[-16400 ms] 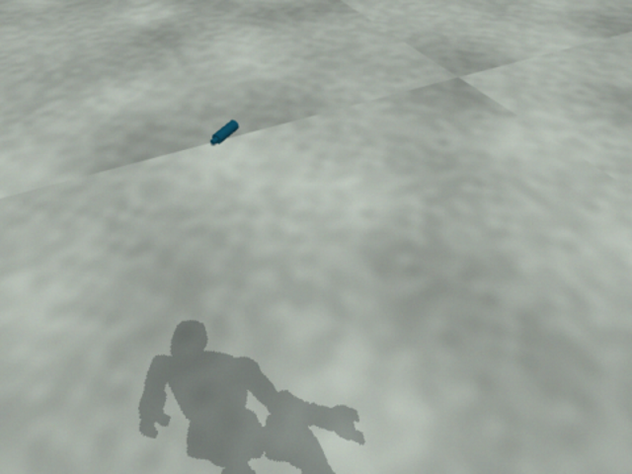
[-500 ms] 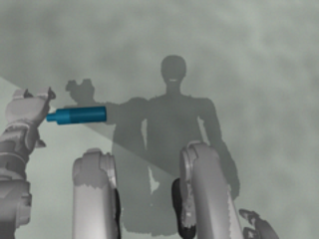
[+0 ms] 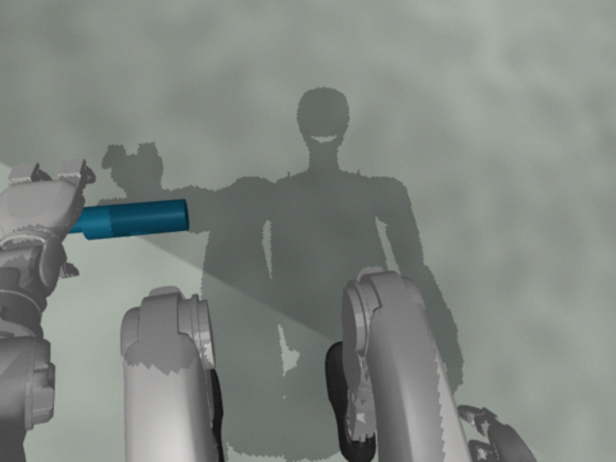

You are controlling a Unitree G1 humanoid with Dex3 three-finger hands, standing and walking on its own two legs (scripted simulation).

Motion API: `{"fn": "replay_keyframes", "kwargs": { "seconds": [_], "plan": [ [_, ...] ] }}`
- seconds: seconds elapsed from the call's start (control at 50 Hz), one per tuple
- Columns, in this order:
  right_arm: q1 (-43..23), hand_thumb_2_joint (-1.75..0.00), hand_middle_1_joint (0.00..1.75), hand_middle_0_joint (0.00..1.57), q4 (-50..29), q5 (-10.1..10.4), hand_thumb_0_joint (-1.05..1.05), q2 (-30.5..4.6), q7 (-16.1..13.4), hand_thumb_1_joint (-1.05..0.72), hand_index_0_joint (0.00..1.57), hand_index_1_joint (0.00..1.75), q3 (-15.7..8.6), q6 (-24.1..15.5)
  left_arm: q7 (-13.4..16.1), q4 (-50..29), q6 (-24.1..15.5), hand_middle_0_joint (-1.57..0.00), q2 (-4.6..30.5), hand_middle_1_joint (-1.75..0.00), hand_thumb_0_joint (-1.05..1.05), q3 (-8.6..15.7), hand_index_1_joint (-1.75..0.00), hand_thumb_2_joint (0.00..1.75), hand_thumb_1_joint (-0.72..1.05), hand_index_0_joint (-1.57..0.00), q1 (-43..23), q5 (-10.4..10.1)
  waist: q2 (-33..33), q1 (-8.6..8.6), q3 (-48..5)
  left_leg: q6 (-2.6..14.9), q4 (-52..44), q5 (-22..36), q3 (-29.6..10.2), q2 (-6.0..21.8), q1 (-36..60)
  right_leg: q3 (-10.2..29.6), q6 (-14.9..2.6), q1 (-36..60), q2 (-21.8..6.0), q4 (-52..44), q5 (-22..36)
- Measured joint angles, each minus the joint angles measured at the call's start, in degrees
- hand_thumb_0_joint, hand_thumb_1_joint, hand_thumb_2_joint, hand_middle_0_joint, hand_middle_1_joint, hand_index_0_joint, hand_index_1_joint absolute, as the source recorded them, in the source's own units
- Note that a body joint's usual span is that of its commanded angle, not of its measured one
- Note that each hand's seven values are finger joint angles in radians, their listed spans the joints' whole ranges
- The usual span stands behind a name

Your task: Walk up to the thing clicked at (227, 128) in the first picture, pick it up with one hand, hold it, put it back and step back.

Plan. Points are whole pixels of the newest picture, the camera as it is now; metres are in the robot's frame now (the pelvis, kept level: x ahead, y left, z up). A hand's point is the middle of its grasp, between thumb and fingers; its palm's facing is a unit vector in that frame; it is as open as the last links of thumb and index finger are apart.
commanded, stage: rise first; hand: left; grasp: from above
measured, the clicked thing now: (127, 219) +0.47 +0.27 -0.31
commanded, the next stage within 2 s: approach in 1.92 s
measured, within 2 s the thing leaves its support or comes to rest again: neither
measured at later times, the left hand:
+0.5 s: hand (71, 231) +0.42 +0.30 -0.18, palm faces -0.45 -0.06 -0.89, open 14.1 cm
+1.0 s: hand (87, 225) +0.43 +0.29 -0.19, palm faces -0.44 -0.05 -0.89, open 14.2 cm
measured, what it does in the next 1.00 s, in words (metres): stands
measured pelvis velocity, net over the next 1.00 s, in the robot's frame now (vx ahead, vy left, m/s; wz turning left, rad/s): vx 0.00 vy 0.00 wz -0.02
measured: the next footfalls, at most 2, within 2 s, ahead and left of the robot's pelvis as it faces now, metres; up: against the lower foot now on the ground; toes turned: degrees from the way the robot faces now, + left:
none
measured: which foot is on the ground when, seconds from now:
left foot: down 0.00-1.00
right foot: down 0.00-1.00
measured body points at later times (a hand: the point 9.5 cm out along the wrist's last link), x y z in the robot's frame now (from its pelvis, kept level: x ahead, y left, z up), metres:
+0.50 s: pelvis +0.00 +0.00 -0.01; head +0.23 +0.06 +0.37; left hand +0.44 +0.30 -0.13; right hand +0.07 -0.28 -0.12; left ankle +0.08 +0.13 -0.30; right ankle +0.09 -0.13 -0.30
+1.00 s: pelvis +0.00 +0.00 -0.01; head +0.23 +0.06 +0.37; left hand +0.45 +0.29 -0.14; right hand +0.06 -0.28 -0.12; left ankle +0.08 +0.13 -0.30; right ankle +0.09 -0.13 -0.30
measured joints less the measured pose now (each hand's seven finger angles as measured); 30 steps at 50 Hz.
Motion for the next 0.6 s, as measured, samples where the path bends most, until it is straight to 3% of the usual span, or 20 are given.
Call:
{"fn": "replay_keyframes", "kwargs": {
  "seconds": [0.18,0.6],
  "plan": [
    [0.09,-0.9,0.3,0.2,-0.12,-0.06,0.01,-0.03,0.22,-0.91,0.2,0.3,0.44,-0.14,-0.36,0.69,1.23,-0.11,-0.13,-0.98,0.0,-0.04,-0.98,0.97,-0.49,-0.11,-0.62,-0.81,0.03,-0.48,0.34,0.0,0.54,-0.36,-0.2,0.09,-0.11,-0.13,0.05,-0.09,0.16,0.34,-0.18],
    [0.48,-0.9,0.3,0.2,-0.03,-0.46,0.01,-0.23,0.73,-0.91,0.2,0.3,1.47,-0.38,1.31,2.82,0.28,-0.1,0.56,-0.99,0.0,-0.54,-1.0,1.02,-0.54,-0.08,-1.12,0.36,-0.16,-1.46,0.65,-0.09,2.04,-0.19,-0.84,-0.2,-1.32,-0.57,0.15,-0.95,0.18,1.47,-0.02]
  ]
}}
